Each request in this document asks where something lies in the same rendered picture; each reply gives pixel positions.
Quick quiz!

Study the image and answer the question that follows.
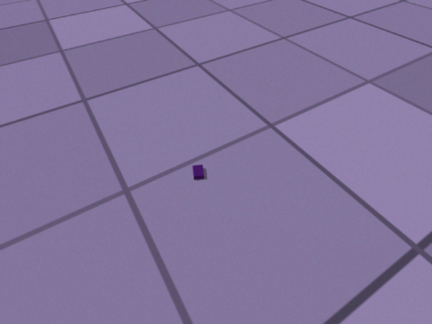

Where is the small box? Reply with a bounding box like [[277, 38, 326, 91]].
[[193, 165, 204, 180]]

